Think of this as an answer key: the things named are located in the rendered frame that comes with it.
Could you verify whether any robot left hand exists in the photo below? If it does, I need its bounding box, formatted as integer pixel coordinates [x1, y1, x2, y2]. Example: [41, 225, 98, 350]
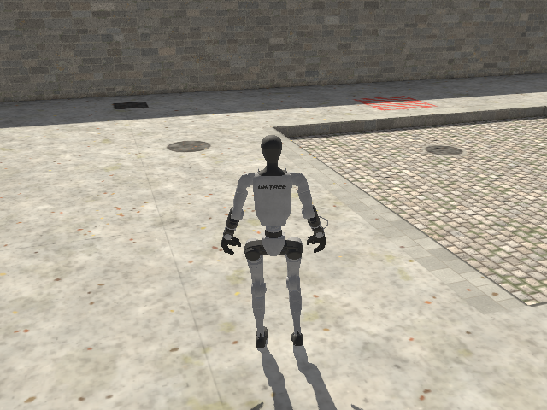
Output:
[221, 237, 241, 255]

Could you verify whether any robot right upper arm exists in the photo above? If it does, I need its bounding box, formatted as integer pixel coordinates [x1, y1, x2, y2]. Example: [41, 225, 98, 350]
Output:
[290, 172, 315, 219]

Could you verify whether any left robot foot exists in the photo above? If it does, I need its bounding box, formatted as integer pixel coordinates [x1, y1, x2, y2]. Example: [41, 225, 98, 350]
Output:
[256, 326, 268, 349]

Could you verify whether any robot left forearm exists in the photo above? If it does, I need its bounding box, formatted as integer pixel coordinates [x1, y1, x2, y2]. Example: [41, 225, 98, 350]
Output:
[223, 207, 239, 240]

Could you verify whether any robot head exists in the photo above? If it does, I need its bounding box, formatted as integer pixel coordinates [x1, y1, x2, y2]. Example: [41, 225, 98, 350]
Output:
[257, 135, 287, 176]

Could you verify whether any robot left upper arm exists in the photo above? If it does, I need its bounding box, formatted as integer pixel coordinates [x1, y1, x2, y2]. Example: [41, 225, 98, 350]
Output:
[231, 173, 255, 220]

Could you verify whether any robot right hand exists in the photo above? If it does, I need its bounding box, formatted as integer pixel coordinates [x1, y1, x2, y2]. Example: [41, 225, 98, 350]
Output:
[307, 234, 326, 253]

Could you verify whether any robot right forearm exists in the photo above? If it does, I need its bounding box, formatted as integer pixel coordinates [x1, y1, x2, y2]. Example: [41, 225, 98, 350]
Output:
[307, 205, 325, 238]

